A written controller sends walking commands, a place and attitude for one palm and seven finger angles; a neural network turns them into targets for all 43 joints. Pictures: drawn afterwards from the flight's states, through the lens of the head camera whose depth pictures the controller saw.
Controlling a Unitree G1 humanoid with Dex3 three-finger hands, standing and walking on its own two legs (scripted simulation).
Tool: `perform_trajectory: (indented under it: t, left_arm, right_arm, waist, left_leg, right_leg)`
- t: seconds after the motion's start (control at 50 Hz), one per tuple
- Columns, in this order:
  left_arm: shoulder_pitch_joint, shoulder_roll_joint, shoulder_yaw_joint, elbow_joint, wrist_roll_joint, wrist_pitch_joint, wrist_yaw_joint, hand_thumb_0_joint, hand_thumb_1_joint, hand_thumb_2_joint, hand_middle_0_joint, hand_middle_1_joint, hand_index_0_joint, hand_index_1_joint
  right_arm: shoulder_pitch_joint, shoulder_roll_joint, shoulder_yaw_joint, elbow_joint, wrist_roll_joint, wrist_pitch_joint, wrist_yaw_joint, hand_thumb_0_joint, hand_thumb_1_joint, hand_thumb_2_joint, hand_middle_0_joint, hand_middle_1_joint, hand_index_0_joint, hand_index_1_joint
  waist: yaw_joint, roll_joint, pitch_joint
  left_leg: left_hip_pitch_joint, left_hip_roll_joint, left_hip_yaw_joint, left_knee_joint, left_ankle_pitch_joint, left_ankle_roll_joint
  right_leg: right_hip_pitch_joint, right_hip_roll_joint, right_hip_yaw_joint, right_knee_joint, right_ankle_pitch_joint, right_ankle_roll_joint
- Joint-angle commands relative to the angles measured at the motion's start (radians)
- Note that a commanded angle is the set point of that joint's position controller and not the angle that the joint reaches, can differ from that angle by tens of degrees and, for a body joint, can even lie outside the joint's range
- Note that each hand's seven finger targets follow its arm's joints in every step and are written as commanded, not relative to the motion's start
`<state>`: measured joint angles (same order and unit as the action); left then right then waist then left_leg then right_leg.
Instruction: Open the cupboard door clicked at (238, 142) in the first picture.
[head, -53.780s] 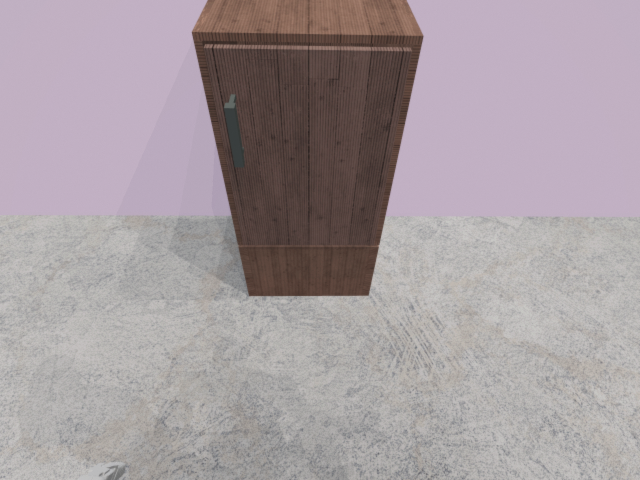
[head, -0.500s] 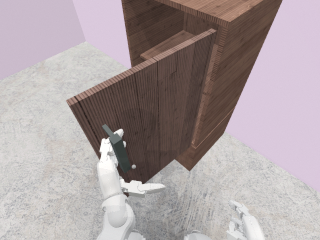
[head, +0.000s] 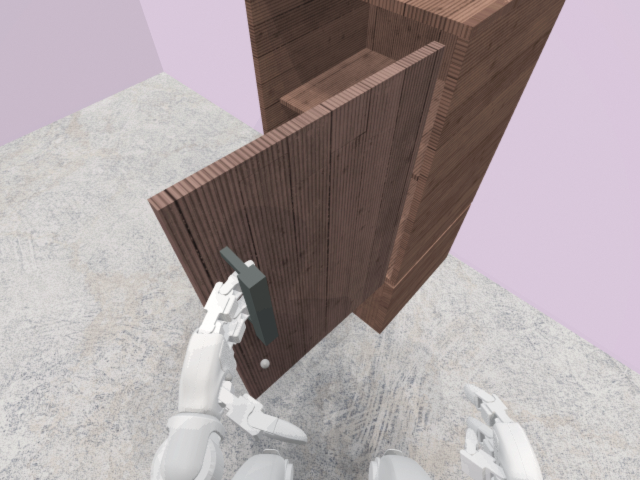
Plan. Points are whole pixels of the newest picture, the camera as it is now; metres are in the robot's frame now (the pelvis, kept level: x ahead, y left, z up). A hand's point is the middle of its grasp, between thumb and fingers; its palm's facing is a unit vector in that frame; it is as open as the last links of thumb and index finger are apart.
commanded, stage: slide the hand sideways off the handle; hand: left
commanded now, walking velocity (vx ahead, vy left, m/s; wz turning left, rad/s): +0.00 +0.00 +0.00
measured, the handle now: (249, 298) +0.32 +0.10 +0.06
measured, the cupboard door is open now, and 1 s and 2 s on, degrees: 86 86 86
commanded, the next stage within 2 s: draw the hand back to the body in 0.74 s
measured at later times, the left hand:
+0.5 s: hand (219, 402) +0.20 +0.12 +0.05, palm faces +0.00 -1.00 -0.02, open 16.1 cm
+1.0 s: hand (179, 419) +0.18 +0.15 +0.07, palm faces +0.00 -1.00 -0.05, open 16.3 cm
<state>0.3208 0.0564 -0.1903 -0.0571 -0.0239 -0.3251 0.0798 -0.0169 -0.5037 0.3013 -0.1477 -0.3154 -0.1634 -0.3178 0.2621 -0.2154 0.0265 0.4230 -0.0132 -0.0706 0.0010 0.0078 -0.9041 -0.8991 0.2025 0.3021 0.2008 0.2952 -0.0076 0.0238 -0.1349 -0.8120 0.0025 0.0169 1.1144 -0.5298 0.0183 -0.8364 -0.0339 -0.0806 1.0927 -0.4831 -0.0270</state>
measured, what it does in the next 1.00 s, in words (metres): stands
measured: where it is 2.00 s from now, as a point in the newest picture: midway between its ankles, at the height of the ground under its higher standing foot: outside the picture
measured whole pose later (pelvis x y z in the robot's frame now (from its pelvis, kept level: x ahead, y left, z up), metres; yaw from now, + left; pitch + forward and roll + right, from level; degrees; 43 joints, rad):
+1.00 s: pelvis +0.00 +0.00 -0.01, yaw +0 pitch +13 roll -2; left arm 0.65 0.20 0.03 -0.34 -0.21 -0.33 -0.16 -0.02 -0.50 0.30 -0.15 -0.30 -0.15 -0.30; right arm 0.25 -0.21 0.01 0.39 0.03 -0.07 -0.06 0.01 -0.90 -0.90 0.20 0.30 0.20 0.30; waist 0.02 0.04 -0.15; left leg -0.86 0.02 -0.02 1.20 -0.58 0.01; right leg -0.86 -0.02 -0.12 1.15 -0.52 -0.04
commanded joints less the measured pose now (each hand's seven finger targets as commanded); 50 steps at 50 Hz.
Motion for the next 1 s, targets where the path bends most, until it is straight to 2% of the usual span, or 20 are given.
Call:
perform_trajectory:
  t: [0.0,0.04,0.18,0.22,0.3,0.36,0.4,0.42,0.44,0.5,0.52,0.56,0.62,0.76,0.8,0.84,0.86,0.9,0.94,0.98]
  left_arm:
    - [-0.022,0.034,0.04,-0.285,-0.013,-0.077,-0.002,0.0,-0.5,0.3,-0.15,-0.3,-0.15,-0.3]
    - [-0.004,0.033,0.042,-0.295,-0.02,-0.082,-0.009,0.0,-0.5,0.3,-0.15,-0.3,-0.15,-0.3]
    - [0.164,0.066,0.076,-0.366,-0.04,-0.091,-0.037,0.0,-0.5,0.3,-0.15,-0.3,-0.15,-0.3]
    - [0.175,0.072,0.077,-0.379,-0.041,-0.094,-0.047,0.0,-0.5,0.3,-0.15,-0.3,-0.15,-0.3]
    - [0.259,0.084,0.101,-0.415,-0.062,-0.112,-0.079,0.0,-0.5,0.3,-0.15,-0.3,-0.15,-0.3]
    - [0.27,0.113,0.133,-0.416,-0.076,-0.12,-0.102,0.0,-0.5,0.3,-0.15,-0.3,-0.15,-0.3]
    - [0.256,0.098,0.115,-0.428,-0.087,-0.125,-0.12,0.0,-0.5,0.3,-0.15,-0.3,-0.15,-0.3]
    - [0.283,0.119,0.149,-0.414,-0.093,-0.127,-0.125,0.0,-0.5,0.3,-0.15,-0.3,-0.15,-0.3]
    - [0.277,0.114,0.141,-0.435,-0.1,-0.131,-0.135,0.0,-0.5,0.3,-0.15,-0.3,-0.15,-0.3]
    - [0.353,0.151,0.201,-0.426,-0.128,-0.12,-0.16,0.0,-0.5,0.3,-0.15,-0.3,-0.15,-0.3]
    - [0.358,0.145,0.2,-0.422,-0.134,-0.117,-0.17,0.0,-0.5,0.3,-0.15,-0.3,-0.15,-0.3]
    - [0.354,0.147,0.2,-0.445,-0.144,-0.121,-0.188,0.0,-0.5,0.3,-0.15,-0.3,-0.15,-0.3]
    - [0.377,0.151,0.206,-0.443,-0.162,-0.125,-0.214,0.0,-0.5,0.3,-0.15,-0.3,-0.15,-0.3]
    - [0.349,0.185,0.254,-0.426,-0.191,-0.14,-0.25,0.0,-0.5,0.3,-0.15,-0.3,-0.15,-0.3]
    - [0.322,0.168,0.225,-0.448,-0.197,-0.14,-0.256,0.0,-0.5,0.3,-0.15,-0.3,-0.15,-0.3]
    - [0.341,0.214,0.269,-0.484,-0.198,-0.137,-0.249,0.0,-0.5,0.3,-0.15,-0.3,-0.15,-0.3]
    - [0.338,0.218,0.265,-0.518,-0.195,-0.129,-0.246,0.0,-0.5,0.3,-0.15,-0.3,-0.15,-0.3]
    - [0.357,0.255,0.308,-0.545,-0.201,-0.1,-0.235,0.0,-0.5,0.3,-0.15,-0.3,-0.15,-0.3]
    - [0.383,0.231,0.302,-0.539,-0.21,-0.07,-0.233,0.0,-0.5,0.3,-0.15,-0.3,-0.15,-0.3]
    - [0.384,0.237,0.325,-0.511,-0.219,-0.042,-0.233,0.0,-0.5,0.3,-0.15,-0.3,-0.15,-0.3]
  right_arm:
    - [-0.068,-0.1,-0.046,-0.18,0.003,-0.046,-0.008,0.0,-0.9,-0.9,0.2,0.3,0.2,0.3]
    - [-0.065,-0.099,-0.047,-0.177,0.004,-0.05,-0.011,0.0,-0.9,-0.9,0.2,0.3,0.2,0.3]
    - [-0.046,-0.1,-0.055,-0.194,0.005,-0.053,-0.01,0.0,-0.9,-0.9,0.2,0.3,0.2,0.3]
    - [-0.043,-0.1,-0.055,-0.193,0.005,-0.052,-0.011,0.0,-0.9,-0.9,0.2,0.3,0.2,0.3]
    - [-0.044,-0.097,-0.061,-0.198,0.011,-0.053,-0.014,0.0,-0.9,-0.9,0.2,0.3,0.2,0.3]
    - [-0.045,-0.099,-0.064,-0.195,0.012,-0.051,-0.02,0.0,-0.9,-0.9,0.2,0.3,0.2,0.3]
    - [-0.049,-0.101,-0.063,-0.198,0.014,-0.056,-0.024,0.0,-0.9,-0.9,0.2,0.3,0.2,0.3]
    - [-0.05,-0.102,-0.069,-0.195,0.015,-0.055,-0.027,0.0,-0.9,-0.9,0.2,0.3,0.2,0.3]
    - [-0.05,-0.103,-0.066,-0.199,0.014,-0.058,-0.029,0.0,-0.9,-0.9,0.2,0.3,0.2,0.3]
    - [-0.055,-0.099,-0.072,-0.199,0.021,-0.053,-0.036,0.0,-0.9,-0.9,0.2,0.3,0.2,0.3]
    - [-0.057,-0.097,-0.072,-0.2,0.023,-0.05,-0.038,0.0,-0.9,-0.9,0.2,0.3,0.2,0.3]
    - [-0.06,-0.097,-0.074,-0.201,0.026,-0.051,-0.042,0.0,-0.9,-0.9,0.2,0.3,0.2,0.3]
    - [-0.062,-0.097,-0.077,-0.198,0.029,-0.053,-0.046,0.0,-0.9,-0.9,0.2,0.3,0.2,0.3]
    - [-0.071,-0.105,-0.078,-0.192,0.031,-0.063,-0.059,0.0,-0.9,-0.9,0.2,0.3,0.2,0.3]
    - [-0.075,-0.108,-0.074,-0.2,0.032,-0.071,-0.059,0.0,-0.9,-0.9,0.2,0.3,0.2,0.3]
    - [-0.069,-0.108,-0.077,-0.202,0.033,-0.07,-0.061,0.0,-0.9,-0.9,0.2,0.3,0.2,0.3]
    - [-0.066,-0.108,-0.075,-0.209,0.036,-0.069,-0.062,0.0,-0.9,-0.9,0.2,0.3,0.2,0.3]
    - [-0.057,-0.104,-0.075,-0.211,0.041,-0.061,-0.067,0.0,-0.9,-0.9,0.2,0.3,0.2,0.3]
    - [-0.062,-0.096,-0.07,-0.214,0.049,-0.054,-0.068,0.0,-0.9,-0.9,0.2,0.3,0.2,0.3]
    - [-0.066,-0.098,-0.069,-0.206,0.053,-0.049,-0.072,0.0,-0.9,-0.9,0.2,0.3,0.2,0.3]
  waist:
    - [0.009,-0.042,-0.174]
    - [0.002,-0.035,-0.168]
    - [0.015,-0.036,-0.212]
    - [0.007,-0.04,-0.202]
    - [0.017,-0.034,-0.209]
    - [0.009,-0.038,-0.194]
    - [-0.001,-0.039,-0.181]
    - [0.009,-0.041,-0.182]
    - [0.007,-0.032,-0.202]
    - [0.03,-0.027,-0.217]
    - [0.025,-0.043,-0.206]
    - [0.024,-0.022,-0.209]
    - [0.019,-0.026,-0.198]
    - [0.012,-0.034,-0.166]
    - [0.01,-0.007,-0.163]
    - [0.029,0.006,-0.21]
    - [0.03,0.031,-0.223]
    - [0.036,0.015,-0.235]
    - [0.032,0.026,-0.195]
    - [0.025,-0.012,-0.152]
  left_leg:
    - [0.052,-0.024,-0.05,-0.175,0.145,-0.004]
    - [0.054,-0.021,-0.054,-0.171,0.146,-0.006]
    - [0.056,-0.02,-0.054,-0.149,0.229,-0.01]
    - [0.044,-0.021,-0.054,-0.136,0.235,-0.008]
    - [0.037,-0.022,-0.054,-0.125,0.267,-0.009]
    - [0.011,-0.024,-0.052,-0.106,0.234,-0.009]
    - [0.002,-0.025,-0.056,-0.098,0.214,-0.006]
    - [-0.004,-0.024,-0.053,-0.095,0.205,-0.008]
    - [0.0,-0.027,-0.054,-0.091,0.208,-0.006]
    - [-0.014,-0.03,-0.05,-0.09,0.224,-0.009]
    - [-0.018,-0.029,-0.048,-0.089,0.218,-0.008]
    - [-0.013,-0.029,-0.047,-0.084,0.226,-0.007]
    - [-0.025,-0.029,-0.05,-0.076,0.231,-0.007]
    - [-0.061,-0.028,-0.051,-0.053,0.157,-0.007]
    - [-0.057,-0.03,-0.055,-0.057,0.149,-0.005]
    - [-0.034,-0.028,-0.053,-0.067,0.166,-0.006]
    - [-0.001,-0.029,-0.052,-0.083,0.182,-0.004]
    - [0.025,-0.028,-0.055,-0.11,0.207,-0.003]
    - [0.043,-0.03,-0.052,-0.138,0.201,-0.004]
    - [0.047,-0.026,-0.056,-0.159,0.179,-0.005]
  right_leg:
    - [0.175,0.03,0.04,-0.166,0.126,-0.014]
    - [0.158,0.032,0.035,-0.156,0.131,-0.013]
    - [0.179,0.038,0.025,-0.119,0.227,-0.011]
    - [0.174,0.038,0.028,-0.115,0.241,-0.009]
    - [0.186,0.041,0.028,-0.1,0.272,-0.012]
    - [0.164,0.041,0.032,-0.097,0.248,-0.007]
    - [0.146,0.042,0.035,-0.1,0.222,-0.007]
    - [0.141,0.042,0.036,-0.1,0.209,-0.005]
    - [0.146,0.042,0.038,-0.096,0.214,-0.005]
    - [0.184,0.044,0.048,-0.099,0.231,-0.008]
    - [0.183,0.042,0.048,-0.104,0.227,-0.004]
    - [0.181,0.04,0.051,-0.102,0.237,-0.003]
    - [0.179,0.04,0.053,-0.101,0.243,-0.001]
    - [0.129,0.04,0.072,-0.118,0.119,-0.001]
    - [0.122,0.041,0.068,-0.117,0.095,-0.006]
    - [0.147,0.04,0.069,-0.117,0.111,-0.006]
    - [0.157,0.043,0.065,-0.121,0.134,-0.007]
    - [0.207,0.047,0.058,-0.14,0.166,-0.006]
    - [0.22,0.047,0.051,-0.167,0.164,-0.002]
    - [0.221,0.05,0.043,-0.196,0.135,0.003]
